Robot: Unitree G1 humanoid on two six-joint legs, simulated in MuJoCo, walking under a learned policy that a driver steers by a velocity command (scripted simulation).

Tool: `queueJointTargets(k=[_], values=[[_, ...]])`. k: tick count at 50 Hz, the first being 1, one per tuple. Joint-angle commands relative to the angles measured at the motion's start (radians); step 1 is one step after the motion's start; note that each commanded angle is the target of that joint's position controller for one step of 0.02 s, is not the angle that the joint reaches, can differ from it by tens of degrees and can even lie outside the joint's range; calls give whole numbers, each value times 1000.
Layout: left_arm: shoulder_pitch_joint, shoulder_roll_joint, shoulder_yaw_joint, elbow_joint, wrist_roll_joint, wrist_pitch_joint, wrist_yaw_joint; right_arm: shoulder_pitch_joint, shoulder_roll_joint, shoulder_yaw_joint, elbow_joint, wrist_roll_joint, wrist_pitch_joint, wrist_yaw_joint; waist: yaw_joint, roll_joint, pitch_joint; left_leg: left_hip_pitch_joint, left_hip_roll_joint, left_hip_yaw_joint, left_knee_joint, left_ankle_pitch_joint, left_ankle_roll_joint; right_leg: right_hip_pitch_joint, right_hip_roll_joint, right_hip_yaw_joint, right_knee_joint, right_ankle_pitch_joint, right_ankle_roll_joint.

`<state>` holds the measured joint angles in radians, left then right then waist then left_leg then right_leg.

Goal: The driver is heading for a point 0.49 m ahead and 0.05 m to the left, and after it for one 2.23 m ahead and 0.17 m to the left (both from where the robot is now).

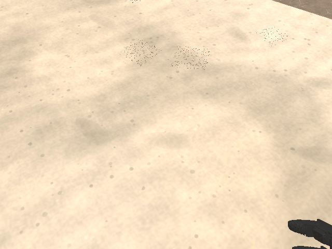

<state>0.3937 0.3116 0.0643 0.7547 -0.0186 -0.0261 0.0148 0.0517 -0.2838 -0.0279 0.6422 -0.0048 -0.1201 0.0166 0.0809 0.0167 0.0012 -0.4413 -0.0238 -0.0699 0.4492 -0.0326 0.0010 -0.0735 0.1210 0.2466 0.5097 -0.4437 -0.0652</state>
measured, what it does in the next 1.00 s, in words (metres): walks ahead: right foot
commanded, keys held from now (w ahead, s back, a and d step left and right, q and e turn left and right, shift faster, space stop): w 0.38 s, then w+q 0.62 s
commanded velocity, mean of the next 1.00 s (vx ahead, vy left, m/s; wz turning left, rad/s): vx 0.50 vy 0.00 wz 0.15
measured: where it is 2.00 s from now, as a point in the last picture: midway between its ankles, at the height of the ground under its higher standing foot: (170, 123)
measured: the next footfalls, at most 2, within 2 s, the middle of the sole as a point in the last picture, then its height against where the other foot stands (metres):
right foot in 0.48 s outside the picture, level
left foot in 1.02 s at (159, 204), level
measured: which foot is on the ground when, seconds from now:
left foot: down 0.00-0.48, up 0.50-1.00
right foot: down 0.00-0.00, up 0.02-0.46, down 0.48-1.00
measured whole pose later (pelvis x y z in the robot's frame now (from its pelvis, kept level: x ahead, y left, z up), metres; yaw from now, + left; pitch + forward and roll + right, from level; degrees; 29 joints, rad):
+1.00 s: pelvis +0.52 +0.00 -0.01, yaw +13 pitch +2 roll -2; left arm 0.33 0.30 0.08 0.87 -0.02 -0.05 0.01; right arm 0.08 -0.27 -0.05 0.65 0.02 -0.02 0.06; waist 0.07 0.02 0.04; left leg -0.54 0.03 0.05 0.61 -0.12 0.10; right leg 0.11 -0.04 -0.28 0.35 -0.44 0.04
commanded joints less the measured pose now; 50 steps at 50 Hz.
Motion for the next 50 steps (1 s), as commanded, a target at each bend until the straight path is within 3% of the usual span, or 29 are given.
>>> queueJointTargets(k=[1,2,3,4,5,7,9,11,14,18,21,23,24,25,26,27,28,29,31,33,36,40,45,48,49,50], values=[[87,-1,-16,-80,-3,-25,-4,329,-273,-95,12,-27,-9,-12,-133,176,-317,765,357,-506,-35,-176,261,-461,-15,-52,539,121,24],[105,55,-13,-72,-15,-33,-2,365,-219,-90,38,7,-1,0,-143,264,-297,779,432,-751,-133,-409,305,-638,-42,-62,706,-134,41],[11,126,6,-74,-19,-34,-4,316,-151,-71,31,18,2,-1,-162,138,-145,660,389,-644,-160,-481,263,-697,-87,-40,762,-62,42],[-75,128,7,-91,-9,-34,-4,268,-127,-61,23,8,10,-2,-156,65,-64,549,342,-505,-169,-412,229,-690,-122,-80,755,9,43],[-130,115,6,-108,5,-39,-7,236,-109,-54,30,2,14,-1,-141,39,4,449,300,-414,-196,-300,222,-687,-147,-101,698,58,45],[-130,85,4,-110,9,-40,-15,211,-87,-43,37,-6,12,0,-101,78,19,352,242,-300,-236,-145,207,-610,-192,-131,607,118,49],[-127,50,-6,-109,11,-38,-20,221,-98,-46,53,6,9,0,-92,94,7,321,229,-234,-264,-47,224,-586,-203,-165,531,137,62],[-188,27,-19,-130,18,-42,-22,233,-134,-55,68,13,10,-3,-104,77,18,308,231,-184,-290,14,237,-591,-215,-185,411,204,75],[-283,8,-31,-147,17,-52,-30,258,-161,-59,92,19,19,-7,-135,62,24,293,206,-98,-300,49,214,-533,-204,-210,213,374,80],[-391,22,-28,-176,3,-60,-44,334,-177,-58,136,29,34,-7,-170,62,40,332,225,-76,-279,53,192,-470,-172,-226,74,469,72],[-418,45,-17,-196,2,-69,-54,363,-186,-60,160,34,52,-13,-150,66,50,397,261,-114,-224,98,168,-431,-156,-218,3,392,39],[-286,89,8,-161,8,-75,-48,342,-197,-61,160,34,62,-18,-62,59,-17,379,226,-91,-79,277,135,-215,-125,-244,-64,374,5],[-143,139,32,-127,17,-74,-38,337,-169,-49,151,24,59,-18,6,39,-122,286,172,-53,106,266,103,19,-174,-208,-46,393,-29],[10,229,54,-114,38,-68,-26,365,-84,-21,113,6,47,-17,46,-120,-288,-24,62,19,461,-29,39,387,-419,79,-19,368,-124],[51,226,53,-96,30,-54,-29,450,-40,-6,117,20,33,-19,25,-308,-391,-231,-10,-20,686,-560,15,487,-553,401,-139,170,-204],[26,143,31,-90,20,-52,-29,376,-144,-37,118,46,33,-18,41,-192,-260,-313,41,-72,786,-518,16,382,-512,353,-182,51,-170],[-40,114,20,-89,13,-54,-29,309,-160,-45,98,51,35,-18,19,-160,-136,-336,77,-48,782,-428,19,250,-481,217,-213,81,-142],[-105,88,12,-90,19,-58,-32,280,-147,-46,95,40,40,-21,-12,-122,-76,-303,109,-34,749,-352,14,135,-440,128,-249,150,-129],[-179,48,6,-81,32,-72,-37,300,-109,-49,106,35,64,-21,-70,-146,-16,-209,148,-36,703,-263,4,-18,-385,-18,-320,274,-117],[-200,49,12,-62,32,-89,-36,304,-72,-46,107,35,84,-21,-93,-128,4,-192,153,-34,691,-212,-8,-73,-379,-110,-361,383,-126],[-188,72,24,-28,36,-97,-28,242,-64,-48,77,27,92,-20,-91,-84,34,-252,156,-53,586,-93,-21,-58,-379,-211,-382,489,-131],[-164,108,33,2,29,-86,-13,122,-40,-35,38,26,80,8,-50,-59,63,-220,142,11,349,81,-6,-29,-361,-336,-395,524,-107],[-90,150,49,49,5,-55,-7,-18,-43,-30,-41,26,82,36,-8,-45,104,-257,125,74,205,22,41,131,-411,-396,-346,592,-85],[-100,188,61,52,-6,-32,0,14,-82,-50,-65,23,90,44,-57,-89,43,-133,48,155,187,-126,94,192,-413,-441,-180,997,-53],[-109,200,64,49,-9,-24,4,96,-111,-68,-51,24,94,42,-108,-100,-12,-17,6,180,183,-165,119,183,-403,-455,-47,1130,-40],[-125,194,60,44,-13,-18,7,247,-157,-97,-14,27,97,33,-195,-80,-90,202,-39,187,120,-116,155,105,-366,-482,157,1130,-11]])
Keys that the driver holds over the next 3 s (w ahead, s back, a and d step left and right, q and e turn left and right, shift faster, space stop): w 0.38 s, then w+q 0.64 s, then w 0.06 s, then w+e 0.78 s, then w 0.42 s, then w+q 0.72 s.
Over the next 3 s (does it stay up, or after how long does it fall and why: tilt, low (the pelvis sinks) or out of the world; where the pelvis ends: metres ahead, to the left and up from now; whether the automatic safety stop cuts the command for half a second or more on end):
stays up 1.62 0.08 0.00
